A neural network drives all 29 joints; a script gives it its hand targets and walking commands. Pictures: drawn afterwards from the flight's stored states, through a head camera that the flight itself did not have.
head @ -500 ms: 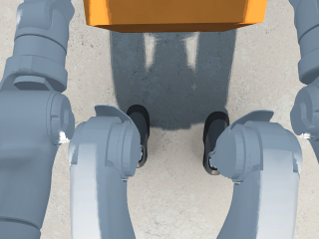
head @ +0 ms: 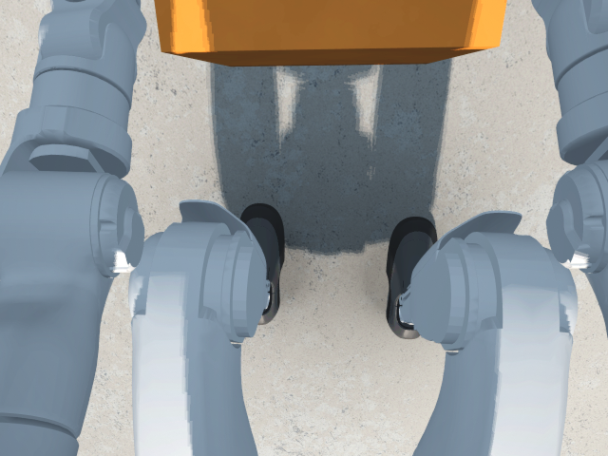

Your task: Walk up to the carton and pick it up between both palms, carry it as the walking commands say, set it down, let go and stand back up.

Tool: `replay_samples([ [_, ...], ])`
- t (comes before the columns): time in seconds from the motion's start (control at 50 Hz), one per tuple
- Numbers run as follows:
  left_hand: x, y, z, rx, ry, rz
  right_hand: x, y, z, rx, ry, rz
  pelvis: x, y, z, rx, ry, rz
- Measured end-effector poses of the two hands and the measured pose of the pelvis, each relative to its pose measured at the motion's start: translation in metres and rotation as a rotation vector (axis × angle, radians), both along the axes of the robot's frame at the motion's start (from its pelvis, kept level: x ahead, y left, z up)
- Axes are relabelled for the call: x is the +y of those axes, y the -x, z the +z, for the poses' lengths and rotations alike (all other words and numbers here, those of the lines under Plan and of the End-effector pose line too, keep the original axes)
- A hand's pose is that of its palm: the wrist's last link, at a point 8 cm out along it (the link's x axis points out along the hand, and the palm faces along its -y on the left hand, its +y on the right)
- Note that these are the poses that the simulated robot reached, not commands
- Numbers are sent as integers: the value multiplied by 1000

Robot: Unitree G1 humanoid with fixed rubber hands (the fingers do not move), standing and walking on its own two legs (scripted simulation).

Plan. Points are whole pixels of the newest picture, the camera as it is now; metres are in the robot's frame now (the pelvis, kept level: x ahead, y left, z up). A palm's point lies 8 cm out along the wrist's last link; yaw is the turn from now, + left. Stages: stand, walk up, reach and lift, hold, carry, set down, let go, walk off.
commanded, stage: reach and lift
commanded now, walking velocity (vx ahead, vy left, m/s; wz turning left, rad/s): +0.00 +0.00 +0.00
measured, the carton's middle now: out of the picture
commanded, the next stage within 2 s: none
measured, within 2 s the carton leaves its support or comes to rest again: leaves its support in 1.22 s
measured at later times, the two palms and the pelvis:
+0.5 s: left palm out of the picture +0.54 +0.20 -0.18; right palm out of the picture +0.56 -0.15 -0.18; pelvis +0.00 +0.00 +0.01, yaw +0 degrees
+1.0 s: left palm out of the picture +0.54 +0.20 -0.18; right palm out of the picture +0.57 -0.15 -0.18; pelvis +0.00 +0.00 +0.00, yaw +0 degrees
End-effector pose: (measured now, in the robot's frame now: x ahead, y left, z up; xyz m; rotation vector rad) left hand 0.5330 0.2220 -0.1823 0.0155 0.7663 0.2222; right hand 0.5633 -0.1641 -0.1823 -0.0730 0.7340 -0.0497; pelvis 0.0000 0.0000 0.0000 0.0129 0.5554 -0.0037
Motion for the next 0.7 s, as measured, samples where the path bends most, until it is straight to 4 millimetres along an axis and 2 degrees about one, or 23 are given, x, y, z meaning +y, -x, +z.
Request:
replay_samples([
  [0.16, -15, -10, 6, -13, 15, -28, 5, 0, 3, -1, 5, 7, 3, 2, 3, 4, 5, 2],
  [0.26, -14, -9, 6, -9, 8, -25, 13, -1, 3, -5, 0, 20, 3, 3, 4, 7, 4, 2],
  [0.7, -21, -7, 9, 22, 4, -49, 12, -6, 6, 25, 16, 24, 0, 5, 5, 6, -4, 1],
])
